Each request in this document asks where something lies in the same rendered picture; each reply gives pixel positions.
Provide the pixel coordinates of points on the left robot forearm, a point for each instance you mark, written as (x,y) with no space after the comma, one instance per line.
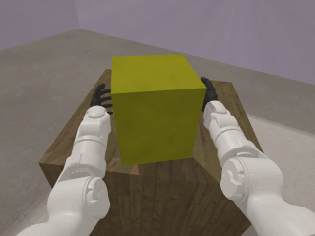
(89,148)

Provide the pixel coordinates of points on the carton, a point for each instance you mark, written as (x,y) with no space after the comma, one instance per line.
(157,102)

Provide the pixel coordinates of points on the robot left hand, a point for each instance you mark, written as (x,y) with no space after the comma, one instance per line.
(97,100)

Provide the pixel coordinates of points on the pedestal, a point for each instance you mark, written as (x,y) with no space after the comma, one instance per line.
(180,197)

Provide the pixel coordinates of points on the right robot forearm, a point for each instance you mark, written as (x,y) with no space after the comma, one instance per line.
(227,135)

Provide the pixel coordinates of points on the robot right hand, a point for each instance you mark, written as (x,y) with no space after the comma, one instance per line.
(210,93)

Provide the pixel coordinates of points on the robot right upper arm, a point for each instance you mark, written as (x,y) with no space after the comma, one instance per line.
(256,185)

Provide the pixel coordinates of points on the robot left upper arm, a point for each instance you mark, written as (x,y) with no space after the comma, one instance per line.
(74,208)

